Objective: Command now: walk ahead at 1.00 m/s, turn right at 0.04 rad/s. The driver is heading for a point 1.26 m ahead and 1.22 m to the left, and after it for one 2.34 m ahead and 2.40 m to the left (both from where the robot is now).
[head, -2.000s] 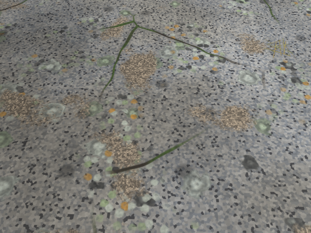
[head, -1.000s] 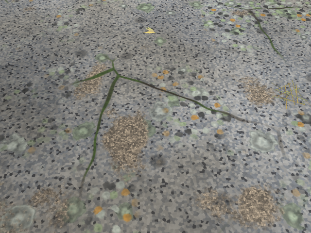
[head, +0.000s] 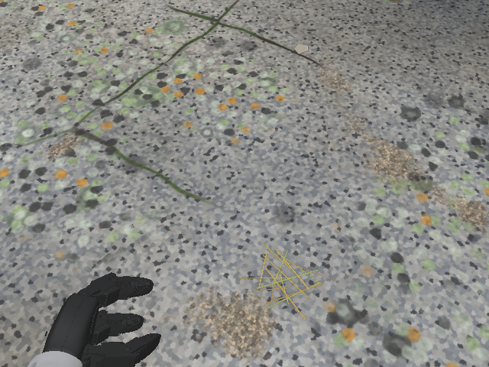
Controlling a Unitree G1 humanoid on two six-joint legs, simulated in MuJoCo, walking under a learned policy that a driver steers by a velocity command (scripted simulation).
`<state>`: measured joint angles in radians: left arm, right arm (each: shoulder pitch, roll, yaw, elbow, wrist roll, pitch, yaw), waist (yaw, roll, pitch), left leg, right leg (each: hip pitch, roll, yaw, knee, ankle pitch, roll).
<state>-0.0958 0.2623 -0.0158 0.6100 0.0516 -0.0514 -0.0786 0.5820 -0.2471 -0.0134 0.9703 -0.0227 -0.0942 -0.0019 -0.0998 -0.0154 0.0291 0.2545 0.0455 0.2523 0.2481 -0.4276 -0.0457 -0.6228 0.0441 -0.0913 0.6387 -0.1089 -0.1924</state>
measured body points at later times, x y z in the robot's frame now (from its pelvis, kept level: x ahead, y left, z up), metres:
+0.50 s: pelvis +0.47 +0.06 -0.02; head +0.49 +0.07 +0.43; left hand +0.40 +0.32 -0.15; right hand +0.68 -0.15 -0.12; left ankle +0.58 +0.11 -0.72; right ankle +0.22 -0.08 -0.61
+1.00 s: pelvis +0.89 +0.20 +0.01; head +0.92 +0.22 +0.46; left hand +0.83 +0.51 -0.07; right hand +1.17 +0.02 -0.10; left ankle +0.71 +0.15 -0.60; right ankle +1.03 +0.14 -0.71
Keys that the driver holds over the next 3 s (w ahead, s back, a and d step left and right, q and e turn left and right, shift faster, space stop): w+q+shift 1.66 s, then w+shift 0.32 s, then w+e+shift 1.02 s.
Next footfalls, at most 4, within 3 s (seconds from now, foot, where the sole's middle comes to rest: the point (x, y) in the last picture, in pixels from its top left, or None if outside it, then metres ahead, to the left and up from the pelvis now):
0.02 right None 0.20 -0.06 -0.75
0.46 left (187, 309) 0.62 0.12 -0.75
0.90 right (172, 183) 1.06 0.16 -0.75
1.36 left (40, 174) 1.15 0.61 -0.75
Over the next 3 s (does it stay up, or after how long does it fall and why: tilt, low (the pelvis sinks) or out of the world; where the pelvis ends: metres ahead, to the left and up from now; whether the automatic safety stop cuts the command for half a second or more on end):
stays up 1.41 1.90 0.01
